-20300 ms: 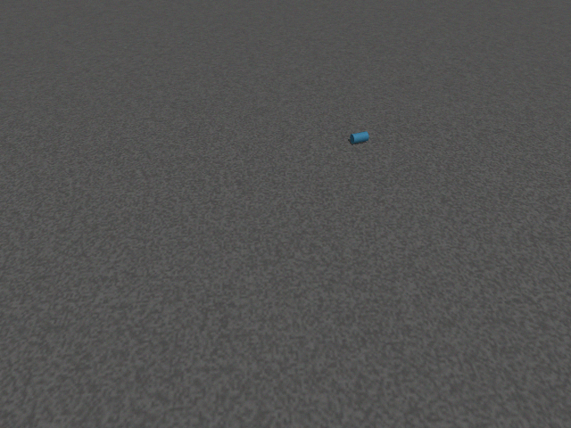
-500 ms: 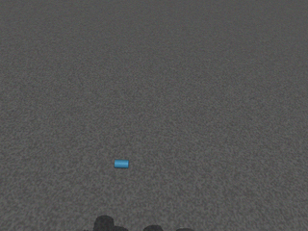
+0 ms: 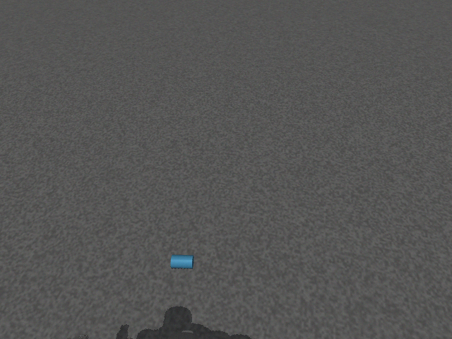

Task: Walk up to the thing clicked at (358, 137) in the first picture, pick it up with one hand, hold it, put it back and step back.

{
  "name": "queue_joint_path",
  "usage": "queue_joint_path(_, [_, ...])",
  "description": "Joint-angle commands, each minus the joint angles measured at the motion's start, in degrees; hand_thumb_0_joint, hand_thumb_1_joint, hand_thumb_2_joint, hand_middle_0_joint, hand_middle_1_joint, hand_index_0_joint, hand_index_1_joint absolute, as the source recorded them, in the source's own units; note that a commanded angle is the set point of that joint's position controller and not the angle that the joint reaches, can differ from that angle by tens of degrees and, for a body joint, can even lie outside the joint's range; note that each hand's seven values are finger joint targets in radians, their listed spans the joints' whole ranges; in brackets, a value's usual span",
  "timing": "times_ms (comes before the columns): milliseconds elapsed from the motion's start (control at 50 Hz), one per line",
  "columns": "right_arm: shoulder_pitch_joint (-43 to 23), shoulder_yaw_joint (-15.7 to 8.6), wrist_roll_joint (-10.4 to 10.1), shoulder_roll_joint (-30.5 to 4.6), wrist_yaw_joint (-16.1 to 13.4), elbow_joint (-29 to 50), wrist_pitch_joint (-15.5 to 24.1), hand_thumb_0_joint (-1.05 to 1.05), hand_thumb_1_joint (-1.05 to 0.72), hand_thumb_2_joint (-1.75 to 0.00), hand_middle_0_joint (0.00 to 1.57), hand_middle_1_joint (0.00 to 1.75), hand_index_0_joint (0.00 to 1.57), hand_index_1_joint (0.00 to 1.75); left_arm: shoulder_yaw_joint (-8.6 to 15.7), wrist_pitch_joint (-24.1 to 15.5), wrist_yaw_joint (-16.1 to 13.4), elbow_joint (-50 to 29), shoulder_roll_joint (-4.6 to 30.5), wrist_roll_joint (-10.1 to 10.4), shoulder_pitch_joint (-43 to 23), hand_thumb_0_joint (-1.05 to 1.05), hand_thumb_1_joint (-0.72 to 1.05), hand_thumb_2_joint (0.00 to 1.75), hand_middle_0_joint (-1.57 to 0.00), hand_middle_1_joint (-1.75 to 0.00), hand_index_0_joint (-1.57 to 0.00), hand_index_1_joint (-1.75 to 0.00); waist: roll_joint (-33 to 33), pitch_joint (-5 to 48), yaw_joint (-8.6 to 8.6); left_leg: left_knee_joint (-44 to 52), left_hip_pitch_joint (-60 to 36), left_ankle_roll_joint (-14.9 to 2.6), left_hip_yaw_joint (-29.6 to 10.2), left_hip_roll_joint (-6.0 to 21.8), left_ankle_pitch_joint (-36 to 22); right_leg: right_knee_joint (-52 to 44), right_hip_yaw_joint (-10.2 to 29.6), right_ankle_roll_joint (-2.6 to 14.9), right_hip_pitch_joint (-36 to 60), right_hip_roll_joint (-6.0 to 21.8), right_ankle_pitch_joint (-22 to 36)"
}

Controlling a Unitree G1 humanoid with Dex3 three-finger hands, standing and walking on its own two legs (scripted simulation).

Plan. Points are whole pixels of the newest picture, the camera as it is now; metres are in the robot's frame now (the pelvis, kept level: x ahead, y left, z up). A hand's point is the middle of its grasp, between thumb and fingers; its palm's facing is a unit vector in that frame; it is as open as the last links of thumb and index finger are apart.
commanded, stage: walk up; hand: left
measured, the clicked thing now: (182, 261) +0.53 +0.22 -0.73
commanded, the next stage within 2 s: none
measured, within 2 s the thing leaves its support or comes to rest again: neither
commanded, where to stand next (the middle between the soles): +0.14 -0.01 m, yaw -1 degrees
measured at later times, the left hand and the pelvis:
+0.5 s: hand out of the picture +0.09 +0.25 -0.15, palm faces -0.01 -0.94 -0.35, open 7.4 cm; pelvis +0.02 -0.01 +0.00, yaw +0 degrees
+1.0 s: hand out of the picture +0.12 +0.25 -0.14, palm faces -0.02 -0.95 -0.31, open 7.4 cm; pelvis +0.03 +0.00 +0.02, yaw +0 degrees
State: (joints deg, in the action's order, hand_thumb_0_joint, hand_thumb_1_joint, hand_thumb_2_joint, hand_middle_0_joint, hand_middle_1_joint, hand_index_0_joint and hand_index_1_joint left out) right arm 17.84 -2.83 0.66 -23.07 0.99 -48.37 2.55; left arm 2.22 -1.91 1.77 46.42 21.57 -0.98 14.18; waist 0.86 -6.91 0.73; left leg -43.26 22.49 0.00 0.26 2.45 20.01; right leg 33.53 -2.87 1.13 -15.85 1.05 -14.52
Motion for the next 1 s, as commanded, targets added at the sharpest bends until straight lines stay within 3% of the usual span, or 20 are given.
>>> queue_joint_path(0, [5.7,-3.4,0.6,-10.0,-2.0,0.3,1.4,0.00,-0.90,-0.90,0.20,0.30,0.20,0.30,2.4,0.8,-1.4,-4.4,11.5,1.1,-3.8,0.00,0.90,0.90,-0.20,-0.30,-0.20,-0.30,-3.1,8.7,-2.82,12.7,-15.3,-1.68,-0.3,-0.4,-18.0,2.5,6.6,6.42,-7.9,8.9,12.8])
queue_joint_path(20, [3.4,-4.2,1.1,-14.0,-2.3,1.4,1.5,0.00,-0.90,-0.90,0.20,0.30,0.20,0.30,1.9,1.4,-1.4,-4.4,10.0,1.4,-2.7,0.00,0.90,0.90,-0.20,-0.30,-0.20,-0.30,3.9,8.6,-1.89,16.9,-14.0,-4.90,-12.4,8.4,-20.3,7.3,4.9,3.19,-10.8,3.7,2.7])
queue_joint_path(40, [-0.7,-4.2,0.7,-17.0,-2.3,3.4,1.7,0.00,-0.90,-0.90,0.20,0.30,0.20,0.30,1.8,2.4,-1.6,-3.0,9.5,2.0,0.9,0.00,0.90,0.90,-0.20,-0.30,-0.20,-0.30,6.9,9.0,0.12,22.6,-7.3,-11.68,-25.1,18.4,-16.7,12.8,3.4,0.92,-6.2,-1.6,-11.8])
queue_joint_path(60, [-2.9,-4.4,0.3,-18.1,-2.2,3.3,1.5,0.00,-0.90,-0.90,0.20,0.30,0.20,0.30,3.0,3.1,-2.0,-0.4,12.7,1.8,1.1,0.00,0.90,0.90,-0.20,-0.30,-0.20,-0.30,7.7,7.8,-0.68,24.0,-1.3,-16.01,-27.9,20.4,-11.8,20.1,5.6,1.00,-1.5,-0.5,-19.6])
queue_joint_path(80, [-5.3,-4.0,0.7,-16.9,-2.5,3.2,1.3,0.00,-0.90,-0.90,0.20,0.30,0.20,0.30,3.1,3.3,-2.0,0.0,12.9,1.5,0.8,0.00,0.90,0.90,-0.20,-0.30,-0.20,-0.30,6.7,6.6,-0.02,23.7,-0.4,-15.80,-25.8,19.0,-9.5,21.4,6.9,1.24,-2.6,0.3,-20.9])
queue_joint_path(120, [-7.3,-3.2,0.9,-15.3,-2.9,2.8,1.3,0.00,-0.90,-0.90,0.20,0.30,0.20,0.30,3.2,3.1,-1.7,1.6,12.2,1.5,1.2,0.00,0.90,0.90,-0.20,-0.30,-0.20,-0.30,9.5,6.7,0.84,19.8,-4.2,-13.32,-18.7,15.1,-13.7,19.7,6.6,1.49,-5.4,1.3,-16.6])
queue_joint_path(180, [-7.5,-2.5,0.4,-14.1,-2.4,1.4,0.6,0.00,-0.90,-0.90,0.20,0.30,0.20,0.30,3.2,1.9,-1.5,4.3,11.1,0.8,2.2,0.00,0.90,0.90,-0.20,-0.30,-0.20,-0.30,10.1,10.2,1.08,13.5,-7.7,-9.63,-12.0,11.1,-22.0,3.4,3.1,1.17,0.5,0.3,-11.4])
queue_joint_path(200, [-8.0,-2.1,0.2,-13.5,-2.2,1.2,0.1,0.00,-0.90,-0.90,0.20,0.30,0.20,0.30,3.0,1.4,-1.7,5.4,10.2,0.7,3.6,0.00,0.90,0.90,-0.20,-0.30,-0.20,-0.30,9.8,10.7,2.01,10.9,-7.4,-8.09,-10.2,10.2,-23.5,-5.3,2.9,1.17,4.4,0.0,-5.3])
queue_joint_path(220, [-8.0,-1.6,-0.4,-11.9,-2.1,1.1,-0.2,0.00,-0.90,-0.90,0.20,0.30,0.20,0.30,3.1,0.8,-2.0,5.7,12.4,0.0,2.4,0.00,0.90,0.90,-0.20,-0.30,-0.20,-0.30,6.1,11.7,1.27,7.9,-4.9,-5.63,-8.1,8.5,-23.7,-7.5,7.1,1.92,8.3,2.5,2.7])
queue_joint_path(240, [-7.9,-0.7,-1.2,-8.9,-1.9,1.1,-0.3,0.00,-0.90,-0.90,0.20,0.30,0.20,0.30,3.3,0.2,-2.2,4.9,15.0,-0.3,-1.0,0.00,0.90,0.90,-0.20,-0.30,-0.20,-0.30,-0.9,10.2,-0.19,5.9,-2.6,-2.28,-5.2,4.1,-17.6,-9.0,17.0,4.63,5.3,8.8,6.4])
queue_joint_path(260, [-8.1,-0.9,-1.4,-9.4,-2.0,-0.6,-0.6,0.00,-0.90,-0.90,0.20,0.30,0.20,0.30,3.1,0.3,-1.8,4.5,16.5,0.2,-5.8,0.00,0.90,0.90,-0.20,-0.30,-0.20,-0.30,-2.8,8.4,-2.26,7.9,-9.5,-1.27,-2.4,1.2,-5.1,-8.4,18.0,7.49,-3.7,12.1,4.6])
queue_joint_path(280, [-7.7,-1.1,-0.9,-9.7,-1.9,-2.0,-0.4,0.00,-0.90,-0.90,0.20,0.30,0.20,0.30,2.3,0.2,-1.5,4.1,14.9,0.3,-7.5,0.00,0.90,0.90,-0.20,-0.30,-0.20,-0.30,-2.0,7.7,-2.97,11.0,-13.2,-1.31,-3.3,2.2,-5.5,-7.4,16.1,6.32,-6.0,11.2,4.6])
queue_joint_path(300, [-10.2,-1.2,-0.6,-10.7,-1.7,-2.4,-0.1,0.00,-0.90,-0.90,0.20,0.30,0.20,0.30,1.7,0.2,-1.5,5.2,13.3,0.8,-6.8,0.00,0.90,0.90,-0.20,-0.30,-0.20,-0.30,0.5,7.4,-1.92,12.5,-13.4,-2.18,-5.2,3.6,-8.6,-7.5,12.7,3.92,-5.8,8.5,2.8])
queue_joint_path(340, [-13.1,-0.7,-0.7,-10.6,-1.2,-3.2,0.1,0.00,-0.90,-0.90,0.20,0.30,0.20,0.30,1.4,0.2,-1.6,7.2,12.9,0.7,-5.6,0.00,0.90,0.90,-0.20,-0.30,-0.20,-0.30,-1.7,7.9,-0.58,13.6,-12.3,-3.51,-5.7,5.1,-11.9,-8.6,10.2,2.38,-2.5,6.4,1.2])
queue_joint_path(440, [-13.5,0.0,-0.9,-9.9,-0.9,-6.9,-0.1,0.00,-0.90,-0.90,0.20,0.30,0.20,0.30,1.2,0.0,-1.6,9.1,12.9,0.7,-8.8,0.00,0.90,0.90,-0.20,-0.30,-0.20,-0.30,-4.5,6.4,-1.48,16.9,-13.6,-1.87,-3.9,4.0,-13.6,-13.4,10.4,2.06,0.0,7.5,2.7])
queue_joint_path(500, [-14.8,0.4,-0.8,-9.8,-0.8,-8.6,0.1,0.00,-0.90,-0.90,0.20,0.30,0.20,0.30,1.0,0.1,-1.7,10.6,11.9,1.0,-9.1,0.00,0.90,0.90,-0.20,-0.30,-0.20,-0.30,-3.3,7.9,-0.76,18.8,-15.3,-1.65,-4.0,4.6,-17.2,-14.9,9.2,1.25,2.8,7.0,4.8])
queue_joint_path(600, [-15.7,0.8,-0.7,-9.3,-1.0,-11.0,0.0,0.00,-0.90,-0.90,0.20,0.30,0.20,0.30,1.0,0.5,-1.7,12.4,11.5,1.2,-10.9,0.00,0.90,0.90,-0.20,-0.30,-0.20,-0.30,-2.7,7.0,-0.53,22.5,-14.8,-0.79,-4.4,4.8,-17.2,-17.1,8.1,0.77,5.4,6.6,4.9])
queue_joint_path(860, [-16.5,0.6,-0.2,-9.9,-1.3,-14.0,0.4,0.00,-0.90,-0.90,0.20,0.30,0.20,0.30,0.6,1.2,-1.3,15.4,10.6,1.0,-11.3,0.00,0.90,0.90,-0.20,-0.30,-0.20,-0.30,1.2,8.8,-0.49,28.2,-13.8,-1.07,-6.0,6.0,-12.5,-17.8,6.2,0.44,9.9,6.0,5.5])
queue_joint_path(920, [-16.3,0.6,-0.3,-9.6,-1.3,-14.0,0.5,0.00,-0.90,-0.90,0.20,0.30,0.20,0.30,0.7,1.1,-1.4,15.8,10.6,0.9,-11.1,0.00,0.90,0.90,-0.20,-0.30,-0.20,-0.30,0.4,10.2,-0.52,27.0,-15.4,-1.23,-5.3,6.0,-17.7,-18.1,6.1,0.21,10.8,6.3,8.0])
queue_joint_path(980, [-16.4,0.6,-0.4,-9.5,-1.3,-14.1,0.3,0.00,-0.90,-0.90,0.20,0.30,0.20,0.30,0.6,1.1,-1.4,16.0,10.4,1.0,-11.2,0.00,0.90,0.90,-0.20,-0.30,-0.20,-0.30,0.8,8.7,-0.68,27.4,-14.8,-0.99,-5.4,5.9,-16.5,-18.6,6.1,-0.05,9.7,6.2,7.0])
